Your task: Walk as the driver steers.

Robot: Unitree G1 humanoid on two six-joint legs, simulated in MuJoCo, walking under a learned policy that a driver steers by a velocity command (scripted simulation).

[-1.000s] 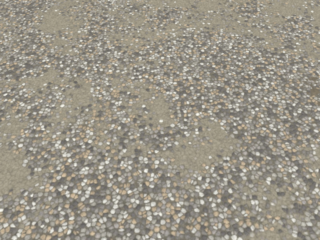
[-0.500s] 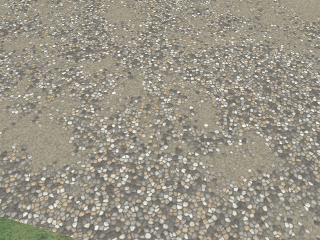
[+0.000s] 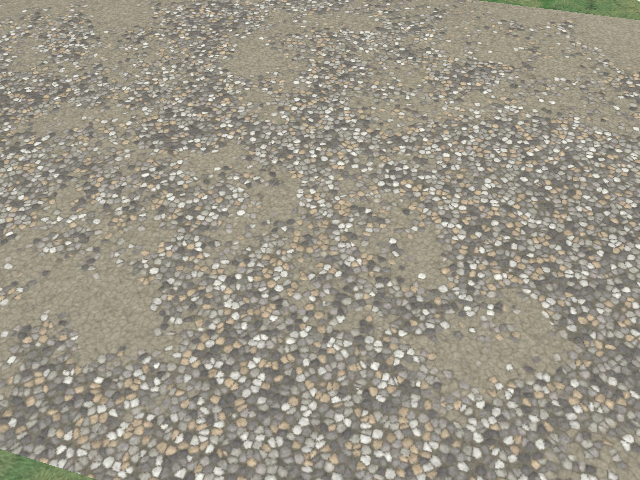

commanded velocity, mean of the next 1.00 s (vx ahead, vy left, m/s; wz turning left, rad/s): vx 0.24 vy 0.00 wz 0.01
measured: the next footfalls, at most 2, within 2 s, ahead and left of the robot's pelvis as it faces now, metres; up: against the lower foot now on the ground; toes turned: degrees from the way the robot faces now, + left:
right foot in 1.06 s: +0.44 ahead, -0.04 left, +0.00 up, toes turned -4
left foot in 1.60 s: +0.75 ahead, +0.12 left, +0.00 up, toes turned +3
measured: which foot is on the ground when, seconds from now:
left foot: down 0.00-1.00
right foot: down 0.00-0.60, up 0.62-1.00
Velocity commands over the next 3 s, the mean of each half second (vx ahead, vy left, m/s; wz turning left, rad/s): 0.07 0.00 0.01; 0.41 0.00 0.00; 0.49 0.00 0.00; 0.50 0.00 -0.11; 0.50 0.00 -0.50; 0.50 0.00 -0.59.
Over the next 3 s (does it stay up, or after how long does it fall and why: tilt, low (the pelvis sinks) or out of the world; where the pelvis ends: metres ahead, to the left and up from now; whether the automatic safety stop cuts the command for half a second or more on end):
stays up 1.33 -0.10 0.00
